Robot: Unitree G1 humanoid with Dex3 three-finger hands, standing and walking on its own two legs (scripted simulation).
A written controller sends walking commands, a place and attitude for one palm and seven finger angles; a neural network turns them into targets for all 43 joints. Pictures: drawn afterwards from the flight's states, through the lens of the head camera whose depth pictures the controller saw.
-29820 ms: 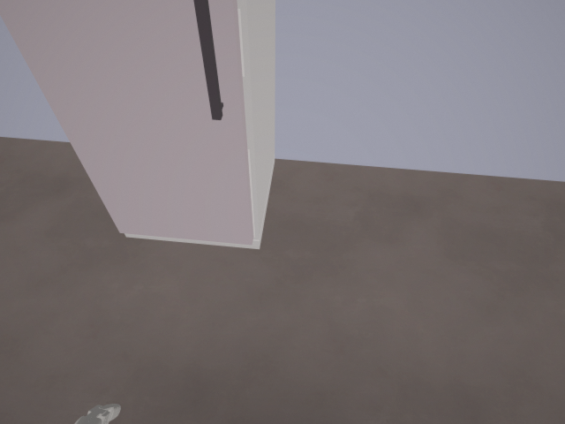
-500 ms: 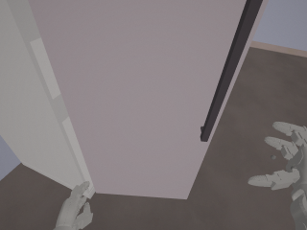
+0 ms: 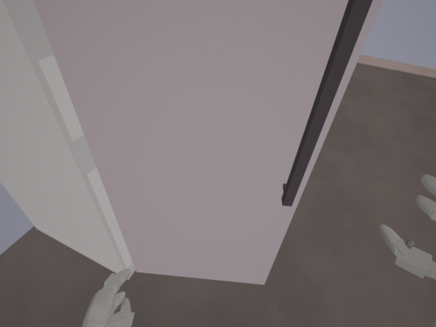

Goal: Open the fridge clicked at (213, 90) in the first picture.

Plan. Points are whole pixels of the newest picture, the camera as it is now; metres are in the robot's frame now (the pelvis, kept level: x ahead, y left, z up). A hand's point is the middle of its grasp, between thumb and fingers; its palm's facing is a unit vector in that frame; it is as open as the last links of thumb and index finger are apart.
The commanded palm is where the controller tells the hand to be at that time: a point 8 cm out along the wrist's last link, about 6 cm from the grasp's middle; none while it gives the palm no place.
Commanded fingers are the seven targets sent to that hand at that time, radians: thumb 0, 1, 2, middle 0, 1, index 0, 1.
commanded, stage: draw the hand back to the body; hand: right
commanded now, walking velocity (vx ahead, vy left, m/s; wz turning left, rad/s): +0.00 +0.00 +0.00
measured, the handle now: (311, 122) +0.45 -0.19 +0.18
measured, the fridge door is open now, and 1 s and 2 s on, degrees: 69 69 69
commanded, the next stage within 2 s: step back with the hand held close in 0.52 s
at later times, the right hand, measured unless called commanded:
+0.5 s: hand (421, 253) +0.18 -0.27 +0.15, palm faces +0.50 +0.79 -0.35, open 7.5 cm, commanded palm +0.13 -0.30 +0.17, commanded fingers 0.00 -0.90 -0.90 0.20 0.30 0.20 0.30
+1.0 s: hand (424, 266) +0.17 -0.27 +0.15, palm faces +0.37 +0.79 -0.48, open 7.4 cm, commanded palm +0.11 -0.31 +0.17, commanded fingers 0.00 -0.90 -0.90 0.20 0.30 0.20 0.30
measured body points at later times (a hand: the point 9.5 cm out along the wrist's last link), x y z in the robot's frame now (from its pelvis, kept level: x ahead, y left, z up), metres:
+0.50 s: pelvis +0.00 +0.00 +0.00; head -0.03 +0.02 +0.45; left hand +0.19 +0.21 -0.08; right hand +0.15 -0.31 +0.17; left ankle +0.00 +0.13 -0.74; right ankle +0.00 -0.10 -0.74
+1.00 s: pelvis -0.04 -0.01 -0.01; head -0.03 -0.01 +0.44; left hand +0.15 +0.23 -0.08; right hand +0.14 -0.31 +0.17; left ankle +0.00 +0.13 -0.74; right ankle +0.00 -0.10 -0.74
